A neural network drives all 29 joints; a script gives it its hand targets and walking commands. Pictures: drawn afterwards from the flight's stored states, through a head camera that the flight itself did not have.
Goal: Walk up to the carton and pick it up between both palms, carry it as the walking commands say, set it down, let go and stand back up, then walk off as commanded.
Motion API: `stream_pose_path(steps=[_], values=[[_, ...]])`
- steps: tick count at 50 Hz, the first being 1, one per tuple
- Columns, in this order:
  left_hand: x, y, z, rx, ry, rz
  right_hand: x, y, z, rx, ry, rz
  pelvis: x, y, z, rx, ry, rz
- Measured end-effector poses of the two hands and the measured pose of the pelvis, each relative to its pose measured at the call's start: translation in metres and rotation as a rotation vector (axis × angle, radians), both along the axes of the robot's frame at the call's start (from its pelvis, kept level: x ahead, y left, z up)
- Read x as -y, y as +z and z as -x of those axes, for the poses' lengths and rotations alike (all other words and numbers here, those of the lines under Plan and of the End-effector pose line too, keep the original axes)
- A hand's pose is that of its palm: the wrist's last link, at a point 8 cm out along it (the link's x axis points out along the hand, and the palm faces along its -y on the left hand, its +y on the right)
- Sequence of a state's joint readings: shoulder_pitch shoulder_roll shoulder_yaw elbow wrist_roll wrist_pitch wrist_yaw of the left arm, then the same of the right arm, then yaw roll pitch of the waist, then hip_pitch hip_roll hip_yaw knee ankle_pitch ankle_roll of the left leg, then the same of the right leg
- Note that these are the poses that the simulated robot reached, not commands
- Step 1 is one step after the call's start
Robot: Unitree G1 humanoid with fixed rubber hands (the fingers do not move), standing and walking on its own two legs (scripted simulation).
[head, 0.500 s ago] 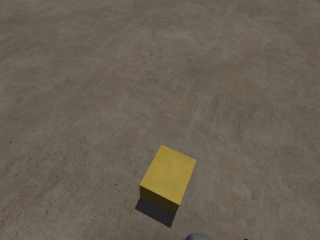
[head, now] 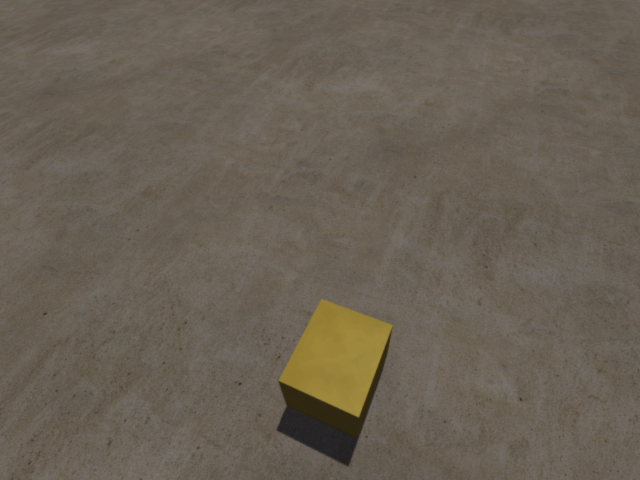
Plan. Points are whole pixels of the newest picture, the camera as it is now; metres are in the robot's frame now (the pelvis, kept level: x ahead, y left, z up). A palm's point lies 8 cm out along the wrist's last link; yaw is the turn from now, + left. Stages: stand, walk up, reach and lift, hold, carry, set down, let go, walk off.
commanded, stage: walk up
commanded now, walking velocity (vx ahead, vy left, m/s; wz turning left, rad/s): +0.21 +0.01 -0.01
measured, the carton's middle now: (338, 366) +0.53 -0.03 -0.68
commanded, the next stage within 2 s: none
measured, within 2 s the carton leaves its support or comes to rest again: neither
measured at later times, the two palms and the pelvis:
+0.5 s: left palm out of the picture +0.12 +0.21 -0.15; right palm out of the picture +0.02 -0.21 -0.16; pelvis +0.07 +0.00 -0.01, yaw +0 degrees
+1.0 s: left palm out of the picture +0.01 +0.37 -0.11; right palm out of the picture +0.12 -0.19 -0.13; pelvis +0.05 +0.08 +0.00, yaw -12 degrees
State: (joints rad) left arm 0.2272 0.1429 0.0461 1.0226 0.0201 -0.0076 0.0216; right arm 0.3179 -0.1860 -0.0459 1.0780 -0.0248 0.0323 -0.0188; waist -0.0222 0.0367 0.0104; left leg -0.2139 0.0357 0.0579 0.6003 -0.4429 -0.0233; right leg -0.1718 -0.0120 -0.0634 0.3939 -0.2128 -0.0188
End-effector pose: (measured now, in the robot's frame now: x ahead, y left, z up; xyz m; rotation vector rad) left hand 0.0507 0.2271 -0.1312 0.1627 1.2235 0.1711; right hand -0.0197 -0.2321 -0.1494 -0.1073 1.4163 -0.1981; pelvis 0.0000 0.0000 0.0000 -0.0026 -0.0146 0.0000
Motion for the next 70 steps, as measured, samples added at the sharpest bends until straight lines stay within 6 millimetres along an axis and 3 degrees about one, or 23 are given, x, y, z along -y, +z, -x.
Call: stream_pose_path(steps=[6, 11, 15, 21, 27, 32, 35, 41, 43, 46, 49, 51, 53, 56, 59, 61, 70], values=[[-0.023, -0.018, 0.020, -0.086, 0.036, 0.021, -0.012, 0.009, -0.009, 0.037, 0.005, 0.045, -0.013, -0.005, -0.013, -0.003, 0.003, -0.001], [-0.025, -0.016, -0.013, -0.068, 0.006, 0.036, -0.024, 0.018, 0.013, -0.055, -0.032, 0.054, -0.016, 0.000, -0.029, 0.001, -0.010, 0.008], [-0.017, -0.019, -0.039, -0.062, -0.005, 0.037, -0.033, 0.016, 0.013, -0.105, -0.036, 0.026, -0.013, -0.001, -0.040, 0.006, -0.010, 0.009], [0.004, -0.025, -0.064, -0.055, -0.021, 0.014, -0.030, -0.008, -0.016, -0.107, -0.045, -0.025, 0.000, -0.014, -0.060, 0.011, -0.005, 0.000], [0.016, -0.019, -0.065, -0.064, 0.015, 0.017, -0.017, -0.011, -0.053, -0.074, -0.004, -0.025, 0.005, -0.009, -0.070, 0.012, 0.009, 0.012], [0.020, -0.018, -0.050, -0.091, 0.035, 0.022, -0.006, -0.006, -0.072, -0.038, 0.014, -0.003, 0.008, -0.005, -0.071, 0.011, 0.009, 0.013], [0.010, -0.017, -0.028, -0.146, 0.052, -0.008, 0.003, -0.003, -0.076, -0.038, 0.038, 0.009, 0.007, -0.005, -0.068, -0.007, 0.003, 0.002], [-0.049, 0.010, 0.054, -0.365, 0.058, -0.134, 0.015, 0.009, -0.112, 0.101, 0.068, 0.050, -0.014, 0.001, -0.052, -0.030, -0.092, -0.046], [-0.069, 0.018, 0.067, -0.403, 0.042, -0.160, 0.011, 0.013, -0.124, 0.156, 0.053, 0.061, -0.024, 0.001, -0.050, -0.032, -0.124, -0.055], [-0.101, 0.025, 0.067, -0.406, 0.020, -0.189, -0.004, 0.017, -0.135, 0.214, 0.027, 0.063, -0.044, 0.001, -0.047, -0.036, -0.166, -0.068], [-0.134, 0.024, 0.047, -0.359, -0.011, -0.206, -0.028, 0.021, -0.138, 0.252, -0.001, 0.060, -0.069, 0.000, -0.047, -0.043, -0.204, -0.080], [-0.157, 0.018, 0.023, -0.309, -0.041, -0.210, -0.047, 0.024, -0.135, 0.269, -0.026, 0.069, -0.088, -0.002, -0.048, -0.049, -0.226, -0.082], [-0.181, 0.009, -0.010, -0.242, -0.081, -0.210, -0.065, 0.024, -0.123, 0.272, -0.062, 0.094, -0.110, -0.007, -0.051, -0.055, -0.243, -0.069], [-0.204, -0.003, -0.071, -0.117, -0.162, -0.196, -0.095, 0.022, -0.087, 0.229, -0.128, 0.133, -0.140, -0.013, -0.053, -0.061, -0.269, -0.025], [-0.202, 0.003, -0.130, 0.015, -0.236, -0.135, -0.125, 0.033, -0.055, 0.187, -0.181, 0.142, -0.157, -0.004, -0.058, -0.063, -0.295, 0.005], [-0.197, 0.006, -0.159, 0.073, -0.278, -0.091, -0.140, 0.040, -0.044, 0.183, -0.214, 0.156, -0.166, 0.001, -0.062, -0.063, -0.309, 0.016], [-0.159, 0.005, -0.224, 0.117, -0.424, 0.051, -0.206, 0.038, 0.005, 0.076, -0.373, 0.121, -0.188, 0.006, -0.092, -0.062, -0.354, 0.016]])
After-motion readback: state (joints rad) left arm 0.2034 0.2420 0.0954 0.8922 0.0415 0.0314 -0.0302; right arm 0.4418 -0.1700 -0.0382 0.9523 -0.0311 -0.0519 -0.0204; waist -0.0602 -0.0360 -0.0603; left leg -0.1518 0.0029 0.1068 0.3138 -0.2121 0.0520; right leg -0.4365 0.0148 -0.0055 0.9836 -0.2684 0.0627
